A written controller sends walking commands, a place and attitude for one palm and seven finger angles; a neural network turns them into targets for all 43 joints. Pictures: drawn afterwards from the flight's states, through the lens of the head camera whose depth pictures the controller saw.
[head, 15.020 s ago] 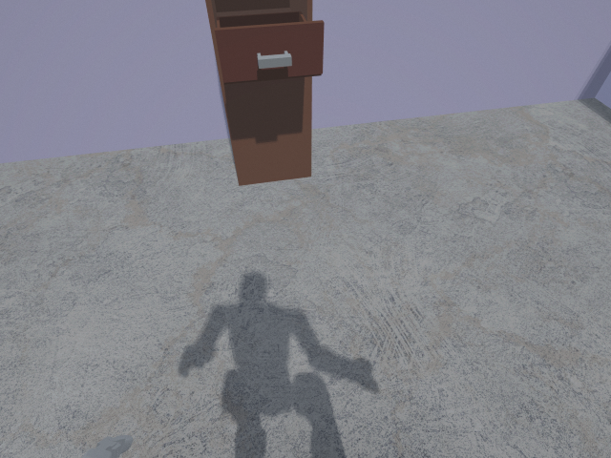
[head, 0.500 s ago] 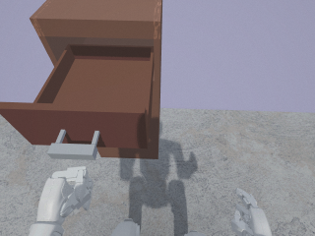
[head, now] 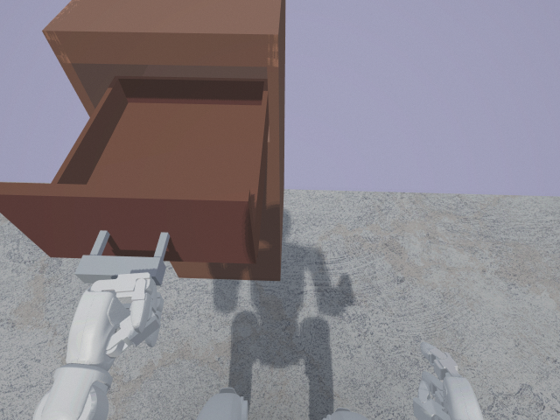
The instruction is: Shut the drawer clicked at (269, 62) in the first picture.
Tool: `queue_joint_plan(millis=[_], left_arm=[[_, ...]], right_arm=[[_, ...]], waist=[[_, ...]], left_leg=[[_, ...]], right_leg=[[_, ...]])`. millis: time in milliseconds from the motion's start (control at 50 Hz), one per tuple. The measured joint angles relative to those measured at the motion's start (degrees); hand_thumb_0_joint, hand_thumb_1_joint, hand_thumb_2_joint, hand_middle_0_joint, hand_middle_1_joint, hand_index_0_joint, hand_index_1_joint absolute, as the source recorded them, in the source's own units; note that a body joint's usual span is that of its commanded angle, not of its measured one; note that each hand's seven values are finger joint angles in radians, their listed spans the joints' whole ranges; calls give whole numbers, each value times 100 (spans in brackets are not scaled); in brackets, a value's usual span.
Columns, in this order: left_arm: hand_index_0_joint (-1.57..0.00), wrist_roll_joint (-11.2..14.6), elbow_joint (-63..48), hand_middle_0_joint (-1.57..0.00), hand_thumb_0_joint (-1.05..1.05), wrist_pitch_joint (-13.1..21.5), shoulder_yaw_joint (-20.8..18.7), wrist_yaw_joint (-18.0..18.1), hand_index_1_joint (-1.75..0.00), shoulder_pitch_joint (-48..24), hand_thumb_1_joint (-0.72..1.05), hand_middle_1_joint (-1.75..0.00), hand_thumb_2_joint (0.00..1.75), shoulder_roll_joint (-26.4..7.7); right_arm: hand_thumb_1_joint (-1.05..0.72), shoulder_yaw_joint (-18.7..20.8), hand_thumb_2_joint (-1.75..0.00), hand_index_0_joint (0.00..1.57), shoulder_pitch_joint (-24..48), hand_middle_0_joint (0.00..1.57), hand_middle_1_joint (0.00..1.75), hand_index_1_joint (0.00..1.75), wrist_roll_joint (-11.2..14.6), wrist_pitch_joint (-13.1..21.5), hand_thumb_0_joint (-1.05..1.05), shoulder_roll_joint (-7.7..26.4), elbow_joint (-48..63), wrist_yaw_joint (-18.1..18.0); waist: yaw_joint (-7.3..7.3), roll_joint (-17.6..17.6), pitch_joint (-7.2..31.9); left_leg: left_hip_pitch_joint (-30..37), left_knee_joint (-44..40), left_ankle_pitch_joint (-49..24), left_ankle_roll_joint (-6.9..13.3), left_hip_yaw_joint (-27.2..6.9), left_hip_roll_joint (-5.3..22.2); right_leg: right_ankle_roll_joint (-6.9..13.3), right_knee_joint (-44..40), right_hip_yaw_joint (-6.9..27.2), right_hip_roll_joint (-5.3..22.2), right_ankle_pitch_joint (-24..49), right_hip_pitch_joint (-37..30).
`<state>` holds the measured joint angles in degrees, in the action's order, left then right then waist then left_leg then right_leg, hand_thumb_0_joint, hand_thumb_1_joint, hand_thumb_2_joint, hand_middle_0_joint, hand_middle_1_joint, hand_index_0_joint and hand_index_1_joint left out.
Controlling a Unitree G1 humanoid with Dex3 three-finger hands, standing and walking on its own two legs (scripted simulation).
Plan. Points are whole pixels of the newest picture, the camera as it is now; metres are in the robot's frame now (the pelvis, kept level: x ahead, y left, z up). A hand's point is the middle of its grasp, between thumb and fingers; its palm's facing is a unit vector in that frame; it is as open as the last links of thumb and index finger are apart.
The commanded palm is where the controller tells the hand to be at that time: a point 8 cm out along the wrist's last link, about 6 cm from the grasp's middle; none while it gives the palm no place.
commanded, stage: push the drawer shut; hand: left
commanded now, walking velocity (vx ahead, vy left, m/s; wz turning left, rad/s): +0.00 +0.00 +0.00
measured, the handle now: (127, 254) +0.32 +0.22 +0.07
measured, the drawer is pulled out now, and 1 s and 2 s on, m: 0.29 0.18 0.07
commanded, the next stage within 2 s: none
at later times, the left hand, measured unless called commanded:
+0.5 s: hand (158, 285) +0.28 +0.17 +0.06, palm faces -0.07 -1.00 -0.06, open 2.7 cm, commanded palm +0.29 +0.23 +0.07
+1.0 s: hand (170, 237) +0.36 +0.17 +0.06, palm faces -0.05 -1.00 -0.04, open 2.7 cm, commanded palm +0.35 +0.23 +0.07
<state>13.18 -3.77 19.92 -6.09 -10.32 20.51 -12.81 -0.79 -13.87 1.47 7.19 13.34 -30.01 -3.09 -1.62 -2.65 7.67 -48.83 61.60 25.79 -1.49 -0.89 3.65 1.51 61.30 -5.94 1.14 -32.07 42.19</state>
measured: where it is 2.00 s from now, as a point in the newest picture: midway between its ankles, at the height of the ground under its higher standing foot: outside the picture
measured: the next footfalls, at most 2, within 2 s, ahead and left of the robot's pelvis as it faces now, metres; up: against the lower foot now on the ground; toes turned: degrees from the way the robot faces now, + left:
none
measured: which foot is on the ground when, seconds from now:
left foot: down 0.00-1.00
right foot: down 0.00-1.00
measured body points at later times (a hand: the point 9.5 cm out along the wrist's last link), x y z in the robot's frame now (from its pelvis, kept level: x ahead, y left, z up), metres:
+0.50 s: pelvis -0.03 +0.01 +0.00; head +0.03 +0.01 +0.45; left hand +0.28 +0.22 +0.07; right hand +0.14 -0.23 -0.09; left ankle +0.04 +0.14 -0.66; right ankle -0.02 -0.10 -0.66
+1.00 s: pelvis -0.03 +0.03 +0.01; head +0.05 +0.03 +0.45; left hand +0.35 +0.23 +0.07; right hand +0.09 -0.23 -0.10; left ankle +0.04 +0.14 -0.66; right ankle -0.02 -0.10 -0.66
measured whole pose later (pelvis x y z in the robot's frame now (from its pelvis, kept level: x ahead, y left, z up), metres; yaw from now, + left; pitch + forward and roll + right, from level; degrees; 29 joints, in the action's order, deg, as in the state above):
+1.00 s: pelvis -0.03 +0.03 +0.01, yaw -1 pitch +13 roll -2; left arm 9.8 31.4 20.0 -7.5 -7.5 -18.4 -14.4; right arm -1.9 -15.3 1.6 4.7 14.3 -36.1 -2.6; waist -3.3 -1.4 5.1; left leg -50.2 58.9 22.0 0.7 0.8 2.6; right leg -0.4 58.5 -4.3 2.1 -27.6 44.0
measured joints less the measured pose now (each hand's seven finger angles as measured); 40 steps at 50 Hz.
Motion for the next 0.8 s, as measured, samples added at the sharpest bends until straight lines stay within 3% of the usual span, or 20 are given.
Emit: queue_joint_plan(millis=[320,560,800], left_arm=[[-140,-73,911,-140,-8,8,88,0,-160,-1146,77,-160,96,-32],[-140,-115,1918,-140,-6,-239,73,106,-160,-2328,75,-160,95,-168],[-140,-238,2885,-140,-6,-130,-35,233,-160,-3317,73,-160,92,-151]], right_arm=[[-90,-42,-90,20,109,20,30,30,37,135,1,132,-299,-79],[-90,-187,-90,20,123,20,30,30,81,53,1,64,-401,-101],[-90,-140,-90,20,-53,20,30,30,47,-101,1,116,-523,-20]], waist=[[65,-22,-157],[-49,40,-219],[-118,88,-268]], left_leg=[[-117,-19,-181,59,-61,-77],[-31,-174,-336,119,7,-81],[-77,-258,-392,193,115,-107]], right_leg=[[-38,-22,-62,63,154,74],[-90,-184,4,64,348,16],[-163,-260,110,94,439,101]])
